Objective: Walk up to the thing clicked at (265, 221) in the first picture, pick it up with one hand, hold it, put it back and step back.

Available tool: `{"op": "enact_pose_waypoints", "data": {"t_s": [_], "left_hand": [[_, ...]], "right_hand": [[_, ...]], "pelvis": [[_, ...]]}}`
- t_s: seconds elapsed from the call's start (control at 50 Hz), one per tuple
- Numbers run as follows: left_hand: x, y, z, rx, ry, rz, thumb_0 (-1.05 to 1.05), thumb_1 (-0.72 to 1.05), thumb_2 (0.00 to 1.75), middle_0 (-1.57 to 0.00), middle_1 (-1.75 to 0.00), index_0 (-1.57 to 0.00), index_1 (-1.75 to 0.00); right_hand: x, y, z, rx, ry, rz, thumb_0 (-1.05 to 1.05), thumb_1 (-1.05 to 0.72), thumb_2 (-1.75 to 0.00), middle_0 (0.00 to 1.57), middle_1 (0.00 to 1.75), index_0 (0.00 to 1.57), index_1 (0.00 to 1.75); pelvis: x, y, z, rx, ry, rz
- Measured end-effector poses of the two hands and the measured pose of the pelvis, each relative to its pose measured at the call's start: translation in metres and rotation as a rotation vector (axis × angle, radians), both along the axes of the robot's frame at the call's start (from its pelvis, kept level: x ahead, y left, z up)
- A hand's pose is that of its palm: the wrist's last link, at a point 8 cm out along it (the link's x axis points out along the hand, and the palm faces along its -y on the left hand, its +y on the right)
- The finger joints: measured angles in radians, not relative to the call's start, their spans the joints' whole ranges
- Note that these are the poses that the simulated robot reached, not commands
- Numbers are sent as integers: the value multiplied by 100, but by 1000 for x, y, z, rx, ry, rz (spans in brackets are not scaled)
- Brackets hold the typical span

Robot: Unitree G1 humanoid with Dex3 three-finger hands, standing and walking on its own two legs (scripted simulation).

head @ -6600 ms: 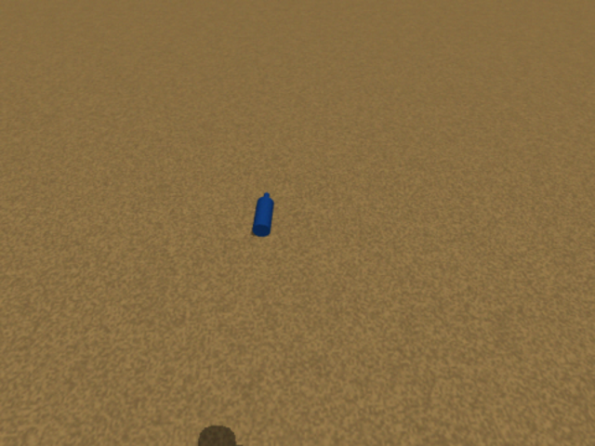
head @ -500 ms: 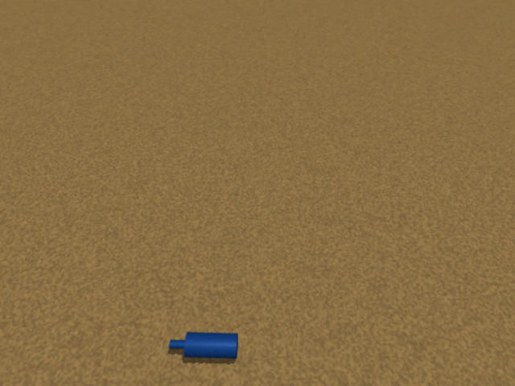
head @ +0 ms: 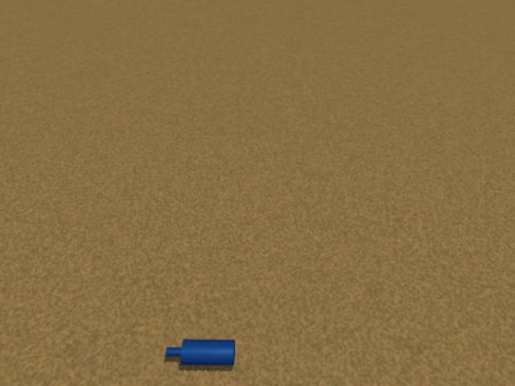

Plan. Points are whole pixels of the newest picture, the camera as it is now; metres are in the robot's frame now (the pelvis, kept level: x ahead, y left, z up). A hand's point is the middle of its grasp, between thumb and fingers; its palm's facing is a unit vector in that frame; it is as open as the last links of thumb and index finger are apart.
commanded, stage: stand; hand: left
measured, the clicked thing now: (200, 352) +0.40 +0.20 -0.74
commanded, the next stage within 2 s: none
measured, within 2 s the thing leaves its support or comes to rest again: neither
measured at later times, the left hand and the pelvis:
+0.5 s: hand out of the picture +0.09 +0.24 -0.15, palm faces -0.02 -0.94 -0.35, open 7.4 cm; pelvis +0.01 -0.01 +0.00, yaw -1 degrees
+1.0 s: hand out of the picture +0.09 +0.24 -0.15, palm faces -0.03 -0.94 -0.35, open 7.4 cm; pelvis +0.01 -0.01 +0.00, yaw -1 degrees
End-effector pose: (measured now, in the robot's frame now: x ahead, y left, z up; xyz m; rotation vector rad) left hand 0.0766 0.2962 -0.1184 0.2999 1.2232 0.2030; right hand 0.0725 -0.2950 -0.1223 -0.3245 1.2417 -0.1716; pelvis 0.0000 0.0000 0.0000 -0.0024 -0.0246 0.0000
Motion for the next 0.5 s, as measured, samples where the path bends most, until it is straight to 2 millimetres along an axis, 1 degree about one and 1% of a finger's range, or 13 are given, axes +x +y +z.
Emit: {"op": "enact_pose_waypoints", "data": {"t_s": [0.24, 0.5], "left_hand": [[-4, -3, 2, 13, 19, -1, 0, 90, 89, -20, -30, -20, -30], [4, -9, 3, 16, 8, -10, 0, 90, 89, -20, -30, -20, -30]], "right_hand": [[8, -7, 0, 2, -11, -2, 0, -91, -90, 20, 30, 21, 30], [9, -13, -1, -1, -8, -7, 0, -91, -90, 20, 30, 21, 30]], "pelvis": [[5, -5, 1, -1, 0, -5], [8, -10, 1, -1, 1, -10]]}}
